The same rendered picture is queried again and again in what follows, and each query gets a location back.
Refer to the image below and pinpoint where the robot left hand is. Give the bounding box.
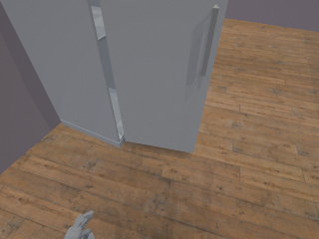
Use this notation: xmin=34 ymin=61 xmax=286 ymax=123
xmin=63 ymin=210 xmax=95 ymax=239

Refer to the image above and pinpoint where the handle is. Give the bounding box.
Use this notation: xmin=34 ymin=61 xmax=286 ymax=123
xmin=200 ymin=4 xmax=219 ymax=77

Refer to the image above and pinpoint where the fridge door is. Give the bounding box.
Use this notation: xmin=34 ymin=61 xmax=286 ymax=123
xmin=99 ymin=0 xmax=228 ymax=153

